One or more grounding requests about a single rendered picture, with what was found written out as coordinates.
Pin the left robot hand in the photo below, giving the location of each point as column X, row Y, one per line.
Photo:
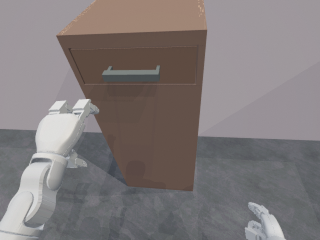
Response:
column 60, row 130

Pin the handle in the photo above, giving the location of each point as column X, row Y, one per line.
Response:
column 111, row 75

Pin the drawer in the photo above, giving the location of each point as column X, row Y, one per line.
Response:
column 177, row 62

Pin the cabinet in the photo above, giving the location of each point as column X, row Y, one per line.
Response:
column 150, row 128

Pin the right robot hand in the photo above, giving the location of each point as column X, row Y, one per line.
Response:
column 269, row 225

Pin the left robot forearm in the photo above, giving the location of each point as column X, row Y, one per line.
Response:
column 34, row 203

